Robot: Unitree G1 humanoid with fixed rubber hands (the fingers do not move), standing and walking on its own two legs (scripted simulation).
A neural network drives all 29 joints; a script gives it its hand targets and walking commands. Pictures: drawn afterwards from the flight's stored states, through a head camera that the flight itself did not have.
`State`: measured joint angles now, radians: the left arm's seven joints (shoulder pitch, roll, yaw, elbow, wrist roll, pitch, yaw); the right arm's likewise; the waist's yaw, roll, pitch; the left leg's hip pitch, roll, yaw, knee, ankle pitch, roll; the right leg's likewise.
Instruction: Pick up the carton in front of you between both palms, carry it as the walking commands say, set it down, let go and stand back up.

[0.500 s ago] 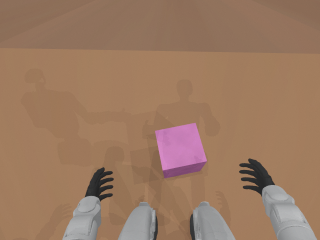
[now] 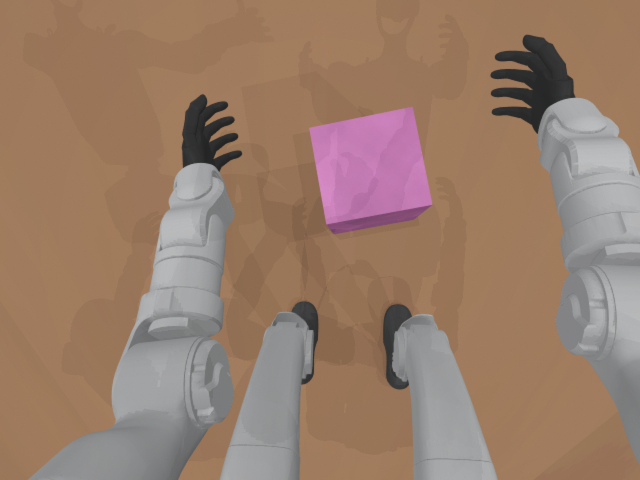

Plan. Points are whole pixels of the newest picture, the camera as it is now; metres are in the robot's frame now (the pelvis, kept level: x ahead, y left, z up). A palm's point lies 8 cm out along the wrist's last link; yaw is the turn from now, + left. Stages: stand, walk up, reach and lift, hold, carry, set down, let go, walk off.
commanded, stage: reach and lift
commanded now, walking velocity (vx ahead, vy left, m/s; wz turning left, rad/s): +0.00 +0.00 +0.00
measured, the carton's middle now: (367, 179) +0.52 -0.02 -0.54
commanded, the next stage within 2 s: none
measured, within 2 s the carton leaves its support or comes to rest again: leaves its support in 1.92 s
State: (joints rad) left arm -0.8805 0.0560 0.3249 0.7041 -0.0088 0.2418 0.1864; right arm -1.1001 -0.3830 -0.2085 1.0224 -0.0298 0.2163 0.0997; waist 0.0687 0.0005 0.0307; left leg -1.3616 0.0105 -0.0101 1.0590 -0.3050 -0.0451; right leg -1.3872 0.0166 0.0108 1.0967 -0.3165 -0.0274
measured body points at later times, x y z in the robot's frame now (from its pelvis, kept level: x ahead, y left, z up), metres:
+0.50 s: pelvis +0.02 +0.00 -0.06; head +0.36 -0.02 +0.23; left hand +0.51 +0.18 -0.22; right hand +0.57 -0.19 -0.22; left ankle +0.09 +0.15 -0.63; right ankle +0.08 -0.10 -0.63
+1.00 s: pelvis -0.04 +0.01 -0.26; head +0.34 -0.02 -0.03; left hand +0.50 +0.18 -0.44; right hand +0.56 -0.19 -0.45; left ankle +0.08 +0.15 -0.63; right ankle +0.08 -0.10 -0.63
